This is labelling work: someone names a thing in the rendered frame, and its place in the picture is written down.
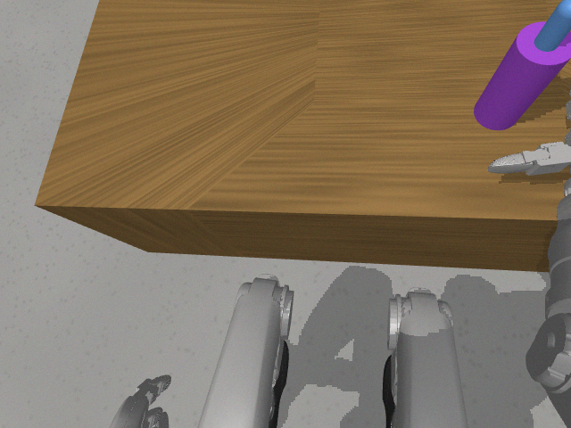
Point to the left robot hand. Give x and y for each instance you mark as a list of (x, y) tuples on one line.
[(134, 413)]

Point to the right robot arm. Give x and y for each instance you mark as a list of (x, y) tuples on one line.
[(548, 361)]

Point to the left robot foot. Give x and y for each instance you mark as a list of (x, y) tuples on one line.
[(279, 386)]

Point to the bottle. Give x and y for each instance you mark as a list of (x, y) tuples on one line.
[(536, 56)]

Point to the right robot hand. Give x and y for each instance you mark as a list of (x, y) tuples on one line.
[(547, 158)]

